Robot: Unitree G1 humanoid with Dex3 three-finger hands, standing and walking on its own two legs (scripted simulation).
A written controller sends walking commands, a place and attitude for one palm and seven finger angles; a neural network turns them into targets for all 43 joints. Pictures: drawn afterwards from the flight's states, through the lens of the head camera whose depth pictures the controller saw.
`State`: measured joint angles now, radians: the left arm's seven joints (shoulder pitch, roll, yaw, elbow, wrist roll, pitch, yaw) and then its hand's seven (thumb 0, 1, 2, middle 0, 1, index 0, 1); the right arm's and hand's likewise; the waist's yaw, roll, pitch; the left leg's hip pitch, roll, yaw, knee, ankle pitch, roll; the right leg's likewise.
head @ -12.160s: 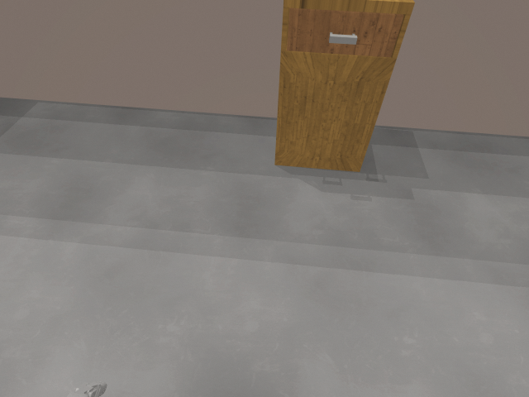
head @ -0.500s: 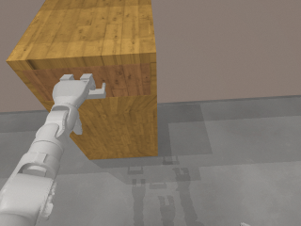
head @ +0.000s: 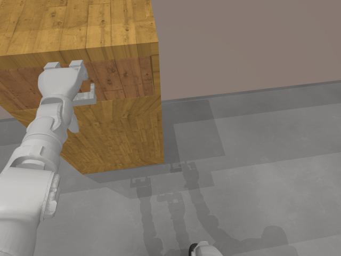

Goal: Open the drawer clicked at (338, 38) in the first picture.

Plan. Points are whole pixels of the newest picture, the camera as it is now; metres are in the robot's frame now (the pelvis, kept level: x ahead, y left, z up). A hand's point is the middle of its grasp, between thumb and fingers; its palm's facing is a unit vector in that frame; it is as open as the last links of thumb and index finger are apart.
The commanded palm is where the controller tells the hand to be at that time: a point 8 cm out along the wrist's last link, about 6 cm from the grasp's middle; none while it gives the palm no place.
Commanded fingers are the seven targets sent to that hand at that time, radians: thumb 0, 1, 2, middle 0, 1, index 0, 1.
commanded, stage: move the hooked fingers above the handle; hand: left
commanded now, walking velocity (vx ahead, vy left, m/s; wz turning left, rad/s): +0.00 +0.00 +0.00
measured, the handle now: (76, 93) +0.55 +0.24 -0.01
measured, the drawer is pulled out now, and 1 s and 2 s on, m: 0.00 0.00 0.00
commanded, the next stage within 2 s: lower the fingers behind the handle in 0.78 s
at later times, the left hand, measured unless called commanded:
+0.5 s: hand (67, 99) +0.49 +0.23 +0.05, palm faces -0.05 +0.01 -1.00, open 13.8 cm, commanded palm +0.47 +0.23 +0.10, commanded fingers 0.00 -0.50 0.30 -0.30 -1.20 -0.30 -1.20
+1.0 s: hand (65, 103) +0.48 +0.23 +0.04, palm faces -0.06 +0.01 -1.00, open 13.8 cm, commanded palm +0.47 +0.24 +0.09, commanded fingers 0.00 -0.50 0.30 -0.30 -1.20 -0.30 -1.20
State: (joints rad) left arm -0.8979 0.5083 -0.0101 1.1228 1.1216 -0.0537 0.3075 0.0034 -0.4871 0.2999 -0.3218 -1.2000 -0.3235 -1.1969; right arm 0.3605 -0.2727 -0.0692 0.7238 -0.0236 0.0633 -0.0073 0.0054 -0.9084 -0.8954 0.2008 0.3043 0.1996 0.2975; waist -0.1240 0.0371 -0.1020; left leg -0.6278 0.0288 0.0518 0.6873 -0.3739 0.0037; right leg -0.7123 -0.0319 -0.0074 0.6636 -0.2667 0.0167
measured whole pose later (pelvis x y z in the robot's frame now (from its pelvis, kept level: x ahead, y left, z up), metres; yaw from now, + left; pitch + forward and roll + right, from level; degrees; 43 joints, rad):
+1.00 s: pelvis +0.00 -0.01 +0.00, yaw +1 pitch +17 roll +0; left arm -0.84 0.51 -0.02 1.08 1.10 -0.08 0.29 0.00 -0.49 0.30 -0.32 -1.20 -0.32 -1.20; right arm 0.35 -0.27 -0.07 0.73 -0.02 0.08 -0.01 0.00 -0.91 -0.90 0.20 0.30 0.20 0.30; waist -0.09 0.04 -0.10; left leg -0.60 0.03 0.03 0.68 -0.38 -0.01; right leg -0.68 -0.03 -0.02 0.66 -0.28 0.01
